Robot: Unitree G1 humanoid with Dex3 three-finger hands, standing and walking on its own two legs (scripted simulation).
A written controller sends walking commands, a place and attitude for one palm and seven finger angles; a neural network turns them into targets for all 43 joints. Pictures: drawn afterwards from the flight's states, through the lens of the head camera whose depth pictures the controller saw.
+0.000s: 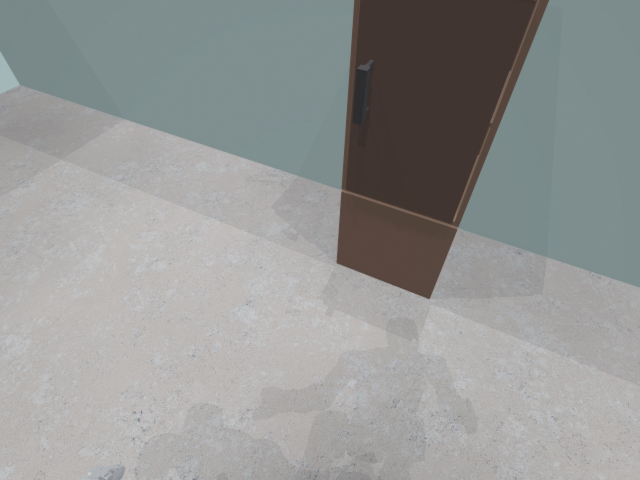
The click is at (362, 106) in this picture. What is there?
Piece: cupboard door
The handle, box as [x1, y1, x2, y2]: [352, 59, 373, 124]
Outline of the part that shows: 370,59 365,65 360,65 357,68 352,122 359,124 363,122 365,114 368,110 366,106 370,67 373,64 373,60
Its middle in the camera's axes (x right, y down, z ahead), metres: +0.11 -0.36 +0.96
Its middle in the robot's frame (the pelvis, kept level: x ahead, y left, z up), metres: +0.97 -0.06 +0.01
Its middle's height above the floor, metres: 0.78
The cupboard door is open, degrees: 0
